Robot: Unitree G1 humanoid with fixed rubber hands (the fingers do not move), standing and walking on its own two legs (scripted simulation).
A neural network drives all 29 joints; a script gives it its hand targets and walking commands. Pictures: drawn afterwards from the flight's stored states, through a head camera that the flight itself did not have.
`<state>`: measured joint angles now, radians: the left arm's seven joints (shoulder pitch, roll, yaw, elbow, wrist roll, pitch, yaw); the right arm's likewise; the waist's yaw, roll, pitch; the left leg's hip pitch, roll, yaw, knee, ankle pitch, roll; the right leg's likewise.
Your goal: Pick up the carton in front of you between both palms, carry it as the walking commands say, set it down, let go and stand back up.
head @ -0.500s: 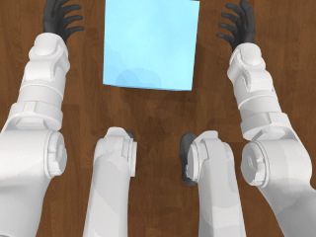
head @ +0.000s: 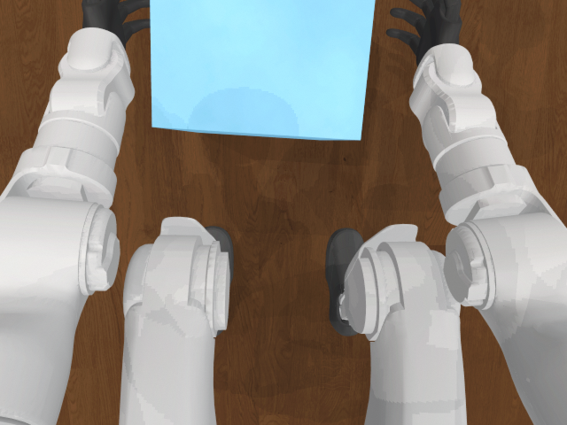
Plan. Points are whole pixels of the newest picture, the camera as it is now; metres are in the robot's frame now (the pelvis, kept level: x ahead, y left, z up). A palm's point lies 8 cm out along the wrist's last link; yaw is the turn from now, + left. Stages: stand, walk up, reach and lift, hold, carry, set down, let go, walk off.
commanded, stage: reach and lift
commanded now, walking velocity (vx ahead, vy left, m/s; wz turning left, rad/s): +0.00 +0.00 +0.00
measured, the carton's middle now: (262, 57) +0.52 +0.05 -0.24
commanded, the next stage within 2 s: none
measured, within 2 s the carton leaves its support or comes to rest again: leaves its support in 0.62 s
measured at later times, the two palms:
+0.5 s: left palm (128, 30) +0.52 +0.20 -0.18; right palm (401, 38) +0.53 -0.10 -0.17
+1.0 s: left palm (38, 21) +0.48 +0.20 -0.02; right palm (493, 18) +0.50 -0.10 +0.00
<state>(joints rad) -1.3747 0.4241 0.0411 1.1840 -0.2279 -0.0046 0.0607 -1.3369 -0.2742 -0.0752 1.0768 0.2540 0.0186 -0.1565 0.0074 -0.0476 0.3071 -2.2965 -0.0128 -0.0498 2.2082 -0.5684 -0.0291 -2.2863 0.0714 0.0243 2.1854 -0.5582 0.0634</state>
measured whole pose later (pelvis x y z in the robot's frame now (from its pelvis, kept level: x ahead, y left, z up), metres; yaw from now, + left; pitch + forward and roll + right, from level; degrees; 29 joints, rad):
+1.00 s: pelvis +0.00 -0.01 +0.07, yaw +2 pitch +40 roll -2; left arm -1.07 0.15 0.30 0.86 0.08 0.29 0.05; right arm -1.05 0.01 -0.44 0.77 -0.08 0.25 -0.15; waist 0.01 -0.04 -0.08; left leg -2.15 -0.09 -0.09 1.98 -0.53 -0.07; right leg -2.13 0.12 0.06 1.97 -0.55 0.08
